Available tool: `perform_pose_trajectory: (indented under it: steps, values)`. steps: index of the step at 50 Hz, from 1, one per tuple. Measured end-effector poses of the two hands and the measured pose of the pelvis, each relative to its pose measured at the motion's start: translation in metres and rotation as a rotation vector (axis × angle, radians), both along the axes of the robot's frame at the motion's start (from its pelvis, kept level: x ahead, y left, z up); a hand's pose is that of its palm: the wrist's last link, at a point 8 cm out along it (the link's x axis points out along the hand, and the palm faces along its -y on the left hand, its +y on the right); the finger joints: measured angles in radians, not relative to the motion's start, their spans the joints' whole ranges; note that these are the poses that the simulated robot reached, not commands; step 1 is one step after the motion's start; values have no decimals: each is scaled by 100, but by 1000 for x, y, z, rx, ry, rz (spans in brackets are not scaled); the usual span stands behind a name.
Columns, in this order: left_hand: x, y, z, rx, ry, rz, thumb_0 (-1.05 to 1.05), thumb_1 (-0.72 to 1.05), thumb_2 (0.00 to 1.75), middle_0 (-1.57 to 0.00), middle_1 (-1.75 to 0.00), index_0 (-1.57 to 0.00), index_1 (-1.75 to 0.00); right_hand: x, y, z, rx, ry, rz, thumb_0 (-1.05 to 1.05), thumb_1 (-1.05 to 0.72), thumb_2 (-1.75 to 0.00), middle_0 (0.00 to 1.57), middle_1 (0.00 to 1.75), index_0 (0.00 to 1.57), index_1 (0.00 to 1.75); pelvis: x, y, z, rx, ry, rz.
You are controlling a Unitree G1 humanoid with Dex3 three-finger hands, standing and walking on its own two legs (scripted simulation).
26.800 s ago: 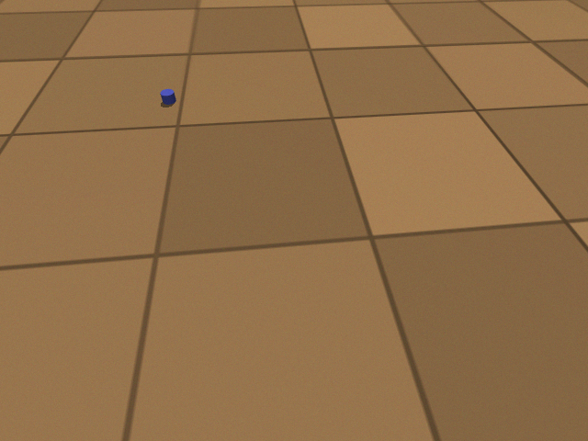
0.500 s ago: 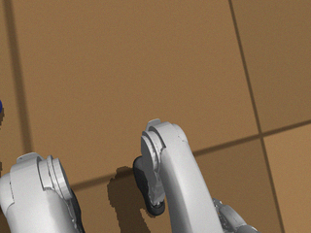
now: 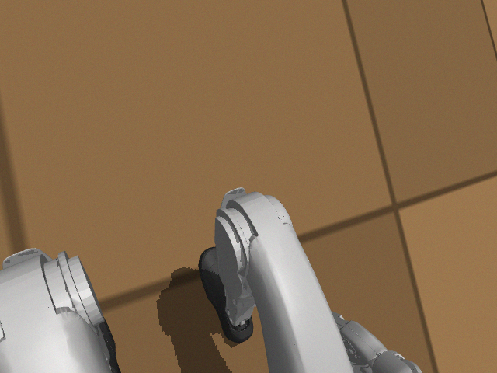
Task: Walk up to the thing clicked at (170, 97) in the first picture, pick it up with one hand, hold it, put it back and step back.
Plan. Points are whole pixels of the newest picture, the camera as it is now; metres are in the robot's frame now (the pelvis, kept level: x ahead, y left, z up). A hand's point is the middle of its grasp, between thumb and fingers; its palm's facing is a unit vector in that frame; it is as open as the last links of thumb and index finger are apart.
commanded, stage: rest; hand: left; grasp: from above
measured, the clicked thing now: out of the picture +0.44 +0.32 -0.26
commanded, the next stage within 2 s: open in 0.36 s
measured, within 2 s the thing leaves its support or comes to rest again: neither
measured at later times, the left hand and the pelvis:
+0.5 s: hand out of the picture +0.43 +0.31 -0.24, palm faces -0.44 -0.16 -0.89, open 10.2 cm; pelvis -0.01 +0.00 +0.00, yaw -1 degrees
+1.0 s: hand out of the picture +0.44 +0.32 -0.24, palm faces -0.43 -0.15 -0.89, open 13.5 cm; pelvis -0.01 +0.00 +0.00, yaw -2 degrees
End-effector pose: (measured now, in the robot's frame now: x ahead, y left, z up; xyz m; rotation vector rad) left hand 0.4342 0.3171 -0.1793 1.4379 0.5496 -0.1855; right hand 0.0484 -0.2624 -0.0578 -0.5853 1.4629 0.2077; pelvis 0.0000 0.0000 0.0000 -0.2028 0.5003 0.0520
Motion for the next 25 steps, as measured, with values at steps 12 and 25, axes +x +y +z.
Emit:
perform_pose_trajectory:
  steps: [12,25]
  values:
    - [6,0,-2,9,-4,0,-1,-7,62,-54,-74,-66,-68,-2,5,4,24,-12,35,0,-91,-90,20,30,20,30,-2,2,-2,-13,-20,-5]
    - [5,1,-2,-4,-2,24,-1,-7,61,-53,-74,-65,-69,-10,5,11,22,-9,50,0,-91,-90,20,30,20,30,-5,2,0,-19,-34,-11]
